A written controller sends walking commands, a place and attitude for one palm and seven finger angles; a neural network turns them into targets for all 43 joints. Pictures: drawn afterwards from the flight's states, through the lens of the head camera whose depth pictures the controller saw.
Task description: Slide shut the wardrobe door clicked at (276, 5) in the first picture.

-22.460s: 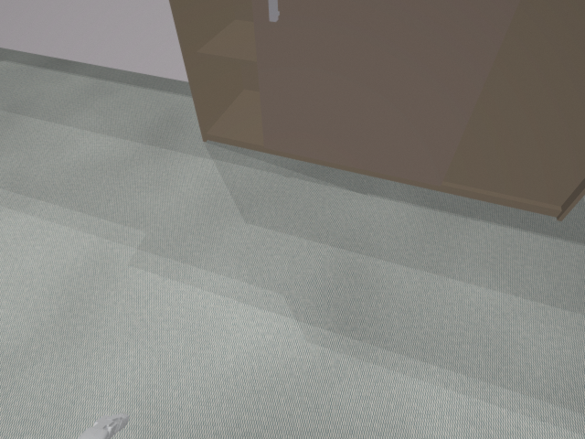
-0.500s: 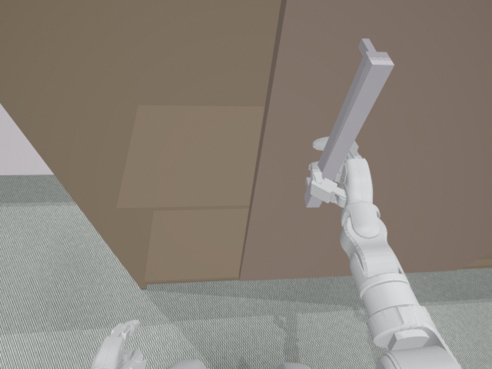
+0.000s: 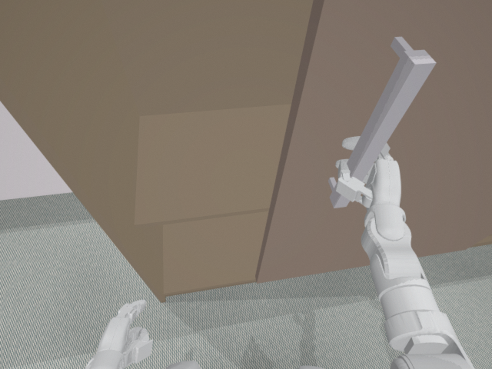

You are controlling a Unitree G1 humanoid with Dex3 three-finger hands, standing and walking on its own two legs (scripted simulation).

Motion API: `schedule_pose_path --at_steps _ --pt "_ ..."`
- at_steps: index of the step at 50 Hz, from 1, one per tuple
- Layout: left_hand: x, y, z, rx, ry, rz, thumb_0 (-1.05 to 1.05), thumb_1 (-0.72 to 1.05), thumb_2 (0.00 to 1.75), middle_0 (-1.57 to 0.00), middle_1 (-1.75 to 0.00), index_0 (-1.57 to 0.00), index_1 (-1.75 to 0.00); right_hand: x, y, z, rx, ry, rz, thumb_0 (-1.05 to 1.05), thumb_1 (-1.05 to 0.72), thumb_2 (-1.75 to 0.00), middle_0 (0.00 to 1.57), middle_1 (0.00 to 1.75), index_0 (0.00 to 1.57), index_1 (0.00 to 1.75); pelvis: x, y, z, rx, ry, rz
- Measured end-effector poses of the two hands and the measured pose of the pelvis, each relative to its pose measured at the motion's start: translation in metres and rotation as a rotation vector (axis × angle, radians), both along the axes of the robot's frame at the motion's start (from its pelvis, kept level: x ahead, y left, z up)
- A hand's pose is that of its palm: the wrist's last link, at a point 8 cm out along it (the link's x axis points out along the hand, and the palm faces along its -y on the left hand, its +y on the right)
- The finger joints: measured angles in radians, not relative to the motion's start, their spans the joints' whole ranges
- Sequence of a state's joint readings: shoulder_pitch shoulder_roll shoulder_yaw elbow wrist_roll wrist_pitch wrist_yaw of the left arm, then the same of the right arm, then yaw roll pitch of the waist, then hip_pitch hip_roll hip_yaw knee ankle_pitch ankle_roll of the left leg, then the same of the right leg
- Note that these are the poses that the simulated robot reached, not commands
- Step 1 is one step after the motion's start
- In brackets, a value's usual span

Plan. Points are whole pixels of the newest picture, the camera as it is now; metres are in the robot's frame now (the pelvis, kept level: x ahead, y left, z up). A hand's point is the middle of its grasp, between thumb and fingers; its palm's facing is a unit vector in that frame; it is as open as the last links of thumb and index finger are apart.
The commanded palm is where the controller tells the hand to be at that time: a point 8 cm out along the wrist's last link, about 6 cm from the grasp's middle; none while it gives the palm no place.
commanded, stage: step sideways, sliding the door along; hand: right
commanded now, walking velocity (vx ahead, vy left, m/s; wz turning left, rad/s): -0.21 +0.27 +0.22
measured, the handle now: (362, 139) +0.44 -0.18 +0.12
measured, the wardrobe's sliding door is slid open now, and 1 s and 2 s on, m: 0.35 0.22 0.08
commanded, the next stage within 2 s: none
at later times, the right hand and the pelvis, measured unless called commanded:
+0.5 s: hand (308, 184) +0.38 -0.10 +0.07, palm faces +0.18 +0.97 -0.14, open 6.2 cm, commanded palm +0.35 -0.07 +0.07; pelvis +0.03 +0.05 +0.00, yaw +3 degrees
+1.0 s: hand (264, 192) +0.36 -0.02 +0.07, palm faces +0.07 +0.99 -0.12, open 6.3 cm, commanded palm +0.33 -0.01 +0.07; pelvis +0.00 +0.08 +0.00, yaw +4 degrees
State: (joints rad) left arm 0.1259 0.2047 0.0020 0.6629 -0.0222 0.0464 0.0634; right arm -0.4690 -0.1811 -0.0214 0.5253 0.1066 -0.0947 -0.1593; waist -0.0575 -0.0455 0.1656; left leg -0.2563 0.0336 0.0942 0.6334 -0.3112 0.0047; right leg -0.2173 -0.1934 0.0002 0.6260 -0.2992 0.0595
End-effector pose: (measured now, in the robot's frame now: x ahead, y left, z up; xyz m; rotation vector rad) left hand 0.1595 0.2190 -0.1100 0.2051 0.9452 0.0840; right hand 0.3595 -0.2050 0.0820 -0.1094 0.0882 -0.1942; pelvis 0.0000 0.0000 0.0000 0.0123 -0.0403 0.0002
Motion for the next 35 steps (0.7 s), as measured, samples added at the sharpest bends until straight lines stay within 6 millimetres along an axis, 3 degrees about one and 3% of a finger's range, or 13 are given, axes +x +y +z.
schedule_pose_path --at_steps 4,9,17,25,30,35 --pt "0.011 0.027 0.005 0.036 -0.036 -0.019 0.01 0.90 0.89 -0.20 -0.30 -0.20 -0.30 -0.001 0.006 0.000 -0.004 -0.004 -0.003 0.05 -0.67 -0.83 0.34 1.24 0.31 1.39 0.000 0.013 -0.002 -0.001 0.006 0.001" --pt "0.022 0.047 -0.003 0.000 -0.052 -0.015 0.01 0.90 0.89 -0.20 -0.30 -0.20 -0.30 -0.003 0.017 -0.001 -0.034 -0.023 -0.048 0.04 -0.65 -0.84 0.38 1.25 0.27 1.39 0.006 0.035 -0.009 0.003 -0.012 0.003" --pt "0.027 0.045 0.010 0.005 -0.096 -0.003 0.01 0.91 0.90 -0.19 -0.30 -0.19 -0.30 -0.006 0.037 -0.001 -0.001 -0.017 -0.023 0.05 -0.67 -0.82 0.32 1.29 0.30 1.39 0.017 0.033 0.003 -0.013 0.039 0.025" --pt "0.046 0.031 0.005 -0.093 -0.105 -0.070 0.01 0.90 0.89 -0.20 -0.30 -0.20 -0.30 -0.010 0.060 -0.001 -0.025 -0.029 0.009 0.04 -0.67 -0.80 0.35 1.31 0.32 1.39 0.030 0.054 -0.001 0.003 0.030 0.050" --pt "0.051 0.045 0.012 -0.073 -0.127 -0.039 0.01 0.90 0.89 -0.20 -0.30 -0.20 -0.30 -0.012 0.075 -0.001 -0.025 -0.025 0.018 0.04 -0.68 -0.80 0.35 1.30 0.32 1.40 0.027 0.062 0.004 -0.012 0.047 0.054" --pt "0.043 0.071 0.025 -0.002 -0.159 -0.007 0.01 0.90 0.89 -0.20 -0.30 -0.20 -0.30 -0.015 0.088 0.000 -0.017 -0.021 0.066 0.04 -0.70 -0.78 0.30 1.31 0.29 1.40 0.020 0.061 0.007 -0.008 0.054 0.050"
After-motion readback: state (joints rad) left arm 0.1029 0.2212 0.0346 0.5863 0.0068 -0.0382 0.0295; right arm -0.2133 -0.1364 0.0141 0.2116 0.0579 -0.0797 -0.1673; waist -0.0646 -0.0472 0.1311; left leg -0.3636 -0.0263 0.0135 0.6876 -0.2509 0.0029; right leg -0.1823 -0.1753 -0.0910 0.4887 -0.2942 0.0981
